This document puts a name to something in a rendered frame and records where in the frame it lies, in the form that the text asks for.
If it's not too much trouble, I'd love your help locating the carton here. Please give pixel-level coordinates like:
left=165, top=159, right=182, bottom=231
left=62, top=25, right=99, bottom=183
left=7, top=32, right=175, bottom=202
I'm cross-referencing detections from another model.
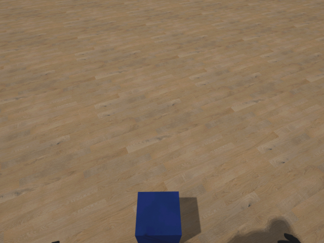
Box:
left=135, top=191, right=182, bottom=243

